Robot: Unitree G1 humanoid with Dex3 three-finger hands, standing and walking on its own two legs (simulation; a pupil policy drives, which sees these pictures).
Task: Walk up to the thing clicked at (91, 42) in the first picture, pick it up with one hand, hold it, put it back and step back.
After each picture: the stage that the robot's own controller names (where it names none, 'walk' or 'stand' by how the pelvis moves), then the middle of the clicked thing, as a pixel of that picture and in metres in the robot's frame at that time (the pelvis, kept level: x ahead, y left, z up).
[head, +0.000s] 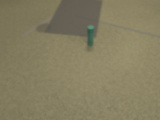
stand; (90, 36) +1.42 -0.06 -0.66
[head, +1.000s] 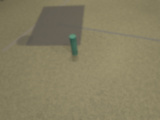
walk; (73, 45) +1.28 +0.21 -0.64
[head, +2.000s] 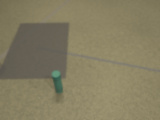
walk; (57, 82) +0.80 +0.27 -0.63
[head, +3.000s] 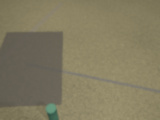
walk; (52, 115) +0.49 +0.21 -0.64
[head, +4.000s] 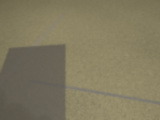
stand; out of the picture +0.37 +0.23 -0.65
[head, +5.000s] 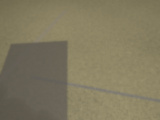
stand; out of the picture +0.37 +0.21 -0.66
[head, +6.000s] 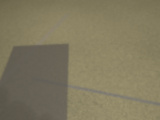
stand; out of the picture +0.39 +0.22 -0.66
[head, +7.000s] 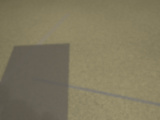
stand; out of the picture +0.38 +0.23 -0.66
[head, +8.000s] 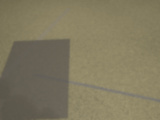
go down; out of the picture +0.38 +0.22 -0.66
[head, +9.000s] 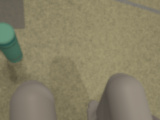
go down; (9, 46) +0.48 +0.25 -0.23
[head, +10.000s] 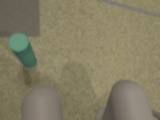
close in; (25, 53) +0.47 +0.24 -0.26
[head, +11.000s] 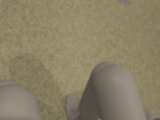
close in; out of the picture +0.46 +0.29 -0.16
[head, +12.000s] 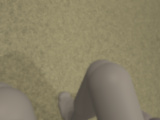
lift; out of the picture +0.45 +0.30 -0.16
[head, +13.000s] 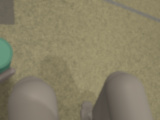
lift; out of the picture +0.37 +0.26 -0.10
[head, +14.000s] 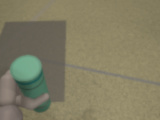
hold; (35, 89) +0.32 +0.17 +0.04
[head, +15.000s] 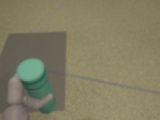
hold; (40, 90) +0.33 +0.16 +0.03
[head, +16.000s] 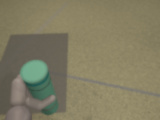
hold; (43, 91) +0.32 +0.16 +0.02
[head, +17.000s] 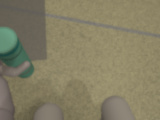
crouch; (16, 58) +0.43 +0.21 -0.05
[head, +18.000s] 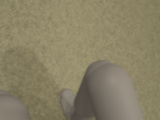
lower; out of the picture +0.46 +0.29 -0.18
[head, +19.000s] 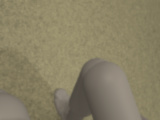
lower; out of the picture +0.46 +0.31 -0.17
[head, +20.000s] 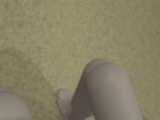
lower; out of the picture +0.46 +0.30 -0.17
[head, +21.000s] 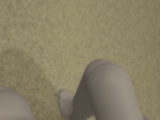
lower; out of the picture +0.45 +0.30 -0.17
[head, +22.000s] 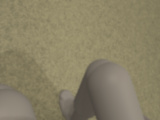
loosen; out of the picture +0.44 +0.29 -0.17
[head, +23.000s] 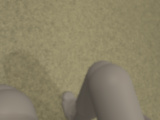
withdraw; out of the picture +0.45 +0.28 -0.17
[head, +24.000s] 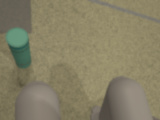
walk; (21, 51) +0.47 +0.24 -0.22
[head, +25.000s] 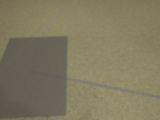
stand; out of the picture +0.39 +0.19 -0.58
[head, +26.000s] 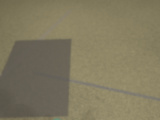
stand; out of the picture +0.41 +0.20 -0.60
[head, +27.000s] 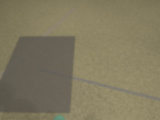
stand; out of the picture +0.41 +0.19 -0.61
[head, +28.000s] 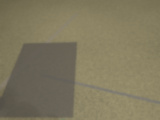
walk; out of the picture +0.42 +0.19 -0.66
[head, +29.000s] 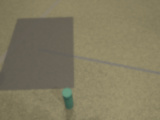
walk; (68, 99) +0.53 +0.14 -0.64
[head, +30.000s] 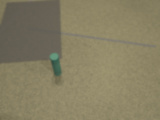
walk; (56, 65) +0.81 +0.24 -0.63
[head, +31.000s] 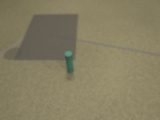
stand; (69, 62) +1.04 +0.19 -0.64
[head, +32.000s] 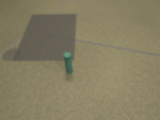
stand; (68, 63) +1.04 +0.18 -0.66
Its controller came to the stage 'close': yes
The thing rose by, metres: 0.69
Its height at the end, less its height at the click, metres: +0.00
